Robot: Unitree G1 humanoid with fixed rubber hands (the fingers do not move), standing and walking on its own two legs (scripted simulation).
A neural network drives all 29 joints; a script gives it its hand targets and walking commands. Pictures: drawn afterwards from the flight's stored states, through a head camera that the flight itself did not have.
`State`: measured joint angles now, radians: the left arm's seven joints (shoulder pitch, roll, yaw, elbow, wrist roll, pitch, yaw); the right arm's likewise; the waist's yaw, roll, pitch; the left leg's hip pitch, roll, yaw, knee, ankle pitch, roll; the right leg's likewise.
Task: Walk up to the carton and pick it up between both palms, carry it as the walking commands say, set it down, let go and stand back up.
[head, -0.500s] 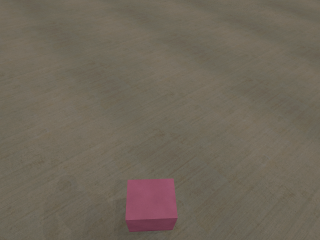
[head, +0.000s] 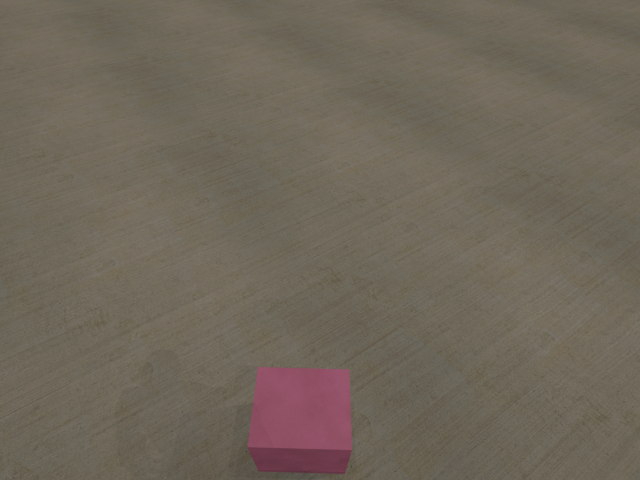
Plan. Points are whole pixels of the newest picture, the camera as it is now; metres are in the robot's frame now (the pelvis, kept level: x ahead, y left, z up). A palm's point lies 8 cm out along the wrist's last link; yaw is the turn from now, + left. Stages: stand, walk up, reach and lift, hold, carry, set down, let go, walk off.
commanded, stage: walk up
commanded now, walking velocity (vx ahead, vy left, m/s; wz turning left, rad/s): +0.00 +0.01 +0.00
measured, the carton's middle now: (302, 422) +0.41 +0.03 -0.65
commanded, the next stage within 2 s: stand in 1.24 s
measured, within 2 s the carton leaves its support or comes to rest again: neither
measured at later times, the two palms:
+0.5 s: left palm out of the picture -0.03 +0.25 -0.14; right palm out of the picture -0.03 -0.19 -0.14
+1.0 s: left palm out of the picture -0.06 +0.26 -0.15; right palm out of the picture -0.07 -0.15 -0.14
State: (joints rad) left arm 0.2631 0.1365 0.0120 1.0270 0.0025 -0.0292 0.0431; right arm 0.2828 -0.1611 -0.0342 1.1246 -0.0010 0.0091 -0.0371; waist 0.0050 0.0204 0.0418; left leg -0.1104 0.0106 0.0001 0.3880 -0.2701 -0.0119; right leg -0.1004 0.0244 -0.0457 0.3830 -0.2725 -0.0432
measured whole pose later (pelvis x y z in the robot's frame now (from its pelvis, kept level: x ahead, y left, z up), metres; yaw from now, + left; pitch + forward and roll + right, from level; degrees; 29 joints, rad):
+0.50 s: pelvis +0.00 +0.03 +0.00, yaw +0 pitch -2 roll +0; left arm 0.29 0.14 0.03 1.17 0.01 -0.01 0.04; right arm 0.32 -0.14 -0.01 1.16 0.00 -0.01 -0.05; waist 0.01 0.00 0.04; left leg -0.08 -0.03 0.01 0.34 -0.24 0.03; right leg -0.07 -0.02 -0.04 0.35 -0.25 0.01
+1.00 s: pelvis -0.01 +0.05 +0.00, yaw +1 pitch -1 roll +0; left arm 0.33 0.11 0.02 1.19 0.01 -0.01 0.05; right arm 0.39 -0.11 0.01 1.15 0.00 -0.02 -0.04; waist 0.01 -0.01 0.02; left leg -0.11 -0.08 0.02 0.35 -0.23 0.07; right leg -0.11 -0.07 -0.03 0.37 -0.25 0.05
